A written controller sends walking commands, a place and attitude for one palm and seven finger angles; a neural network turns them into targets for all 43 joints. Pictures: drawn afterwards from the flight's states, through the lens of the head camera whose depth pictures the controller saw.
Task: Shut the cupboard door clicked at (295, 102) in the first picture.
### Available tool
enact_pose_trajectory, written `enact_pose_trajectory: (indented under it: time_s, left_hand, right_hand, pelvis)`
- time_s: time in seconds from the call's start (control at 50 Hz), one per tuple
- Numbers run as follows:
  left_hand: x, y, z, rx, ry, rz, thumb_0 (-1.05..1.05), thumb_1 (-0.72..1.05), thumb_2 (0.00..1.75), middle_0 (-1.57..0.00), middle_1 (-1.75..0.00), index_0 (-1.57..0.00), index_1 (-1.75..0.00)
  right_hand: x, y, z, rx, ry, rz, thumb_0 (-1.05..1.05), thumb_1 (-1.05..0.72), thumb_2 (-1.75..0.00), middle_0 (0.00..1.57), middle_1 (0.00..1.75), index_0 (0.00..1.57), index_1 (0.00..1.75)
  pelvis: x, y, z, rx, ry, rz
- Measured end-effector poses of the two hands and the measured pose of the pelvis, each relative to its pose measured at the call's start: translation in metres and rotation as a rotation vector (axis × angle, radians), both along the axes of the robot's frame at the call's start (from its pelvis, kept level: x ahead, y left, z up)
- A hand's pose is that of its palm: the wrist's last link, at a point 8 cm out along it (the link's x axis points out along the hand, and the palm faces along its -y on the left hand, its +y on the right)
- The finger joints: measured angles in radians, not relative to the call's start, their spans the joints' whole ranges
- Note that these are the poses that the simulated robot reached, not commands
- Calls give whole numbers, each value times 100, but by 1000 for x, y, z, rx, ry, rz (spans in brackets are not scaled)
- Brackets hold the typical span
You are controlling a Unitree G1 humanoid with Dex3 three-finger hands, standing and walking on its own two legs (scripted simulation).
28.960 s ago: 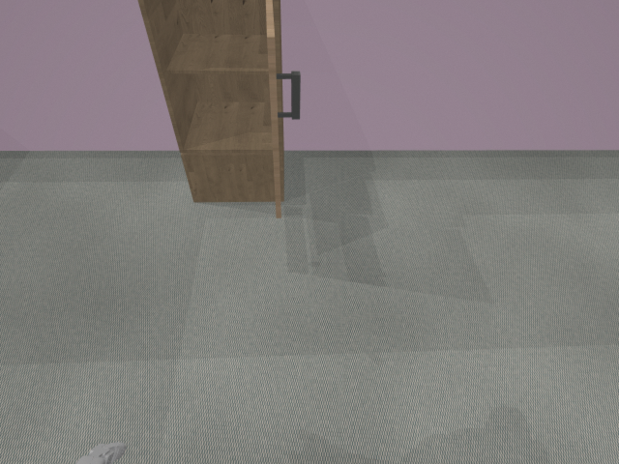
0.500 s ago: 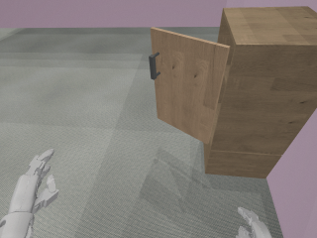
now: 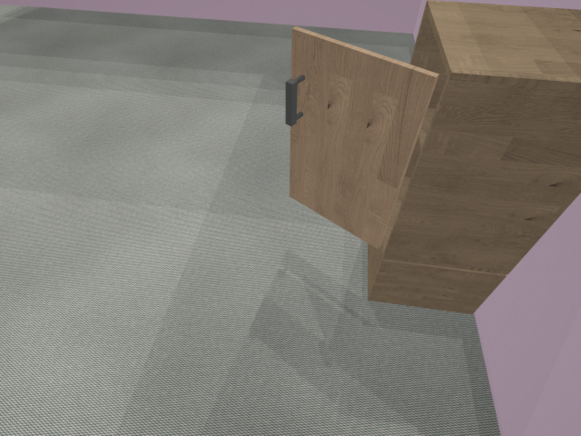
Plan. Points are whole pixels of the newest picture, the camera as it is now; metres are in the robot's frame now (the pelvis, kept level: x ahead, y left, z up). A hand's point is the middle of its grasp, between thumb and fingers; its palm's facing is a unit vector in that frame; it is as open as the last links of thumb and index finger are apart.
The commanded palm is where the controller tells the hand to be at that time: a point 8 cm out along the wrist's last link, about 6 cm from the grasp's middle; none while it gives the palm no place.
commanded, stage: let the arm hang, fingers relaxed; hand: left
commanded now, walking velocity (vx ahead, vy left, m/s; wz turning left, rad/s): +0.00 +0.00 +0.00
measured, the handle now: (296, 100) +0.94 +0.04 -0.04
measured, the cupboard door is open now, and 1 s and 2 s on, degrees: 59 59 59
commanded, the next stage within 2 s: look to check the result in 0.50 s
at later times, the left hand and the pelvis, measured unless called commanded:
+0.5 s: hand out of the picture +0.01 +0.16 -0.17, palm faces +0.00 -0.99 -0.16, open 7.3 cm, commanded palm none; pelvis +0.02 +0.00 +0.00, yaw -1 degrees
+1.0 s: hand out of the picture -0.01 +0.14 -0.17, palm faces +0.03 -0.99 -0.16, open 7.4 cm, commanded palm none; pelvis +0.03 -0.02 +0.00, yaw -1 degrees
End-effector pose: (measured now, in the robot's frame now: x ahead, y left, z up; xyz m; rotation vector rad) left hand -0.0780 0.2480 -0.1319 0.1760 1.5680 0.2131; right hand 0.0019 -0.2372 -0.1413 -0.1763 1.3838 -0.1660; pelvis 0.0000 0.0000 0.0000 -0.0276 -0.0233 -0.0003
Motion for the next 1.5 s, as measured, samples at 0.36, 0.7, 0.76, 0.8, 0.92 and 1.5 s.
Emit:
enact_pose_trajectory:
  time_s: [0.36,0.7,0.76,0.8,0.92,1.5]
  left_hand:
    - [84,-28,-13,-75,-175,-62,0,91,90,-20,-30,-20,-29]
    - [72,-45,-13,-72,-97,-31,0,91,90,-20,-30,-20,-29]
    - [68,-48,-13,-73,-80,-24,0,91,90,-20,-30,-20,-29]
    - [66,-50,-13,-74,-72,-20,0,91,90,-20,-30,-20,-29]
    - [66,-58,-13,-81,-63,-13,0,91,90,-20,-30,-20,-29]
    - [94,-39,-48,-64,-180,112,0,91,90,-20,-30,-20,-29]
  right_hand:
    - [-15,21,-2,32,30,-64,0,-91,-90,20,30,20,30]
    - [2,14,-3,44,38,-62,0,-91,-90,20,30,20,30]
    - [4,12,-3,43,43,-59,0,-91,-90,20,30,20,30]
    - [6,11,-3,42,44,-57,0,-91,-90,20,30,20,30]
    - [11,7,-3,40,45,-52,0,-91,-90,20,30,20,30]
    - [55,-2,-16,-17,51,63,0,-91,-90,20,30,20,30]
  pelvis:
    - [9,4,2,20,7,-22]
    - [25,-10,3,22,-3,-19]
    - [27,-12,3,21,-4,-19]
    - [29,-14,3,22,-5,-19]
    - [32,-17,3,23,-8,-18]
    - [44,-11,-25,7,-25,138]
